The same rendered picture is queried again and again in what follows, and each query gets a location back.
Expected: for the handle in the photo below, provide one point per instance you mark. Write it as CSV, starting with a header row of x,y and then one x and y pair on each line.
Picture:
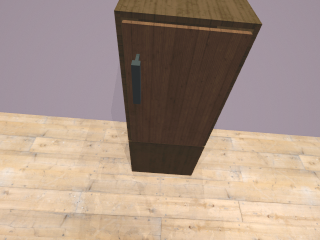
x,y
136,79

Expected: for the cupboard door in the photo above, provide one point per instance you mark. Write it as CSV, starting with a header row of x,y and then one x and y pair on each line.
x,y
186,72

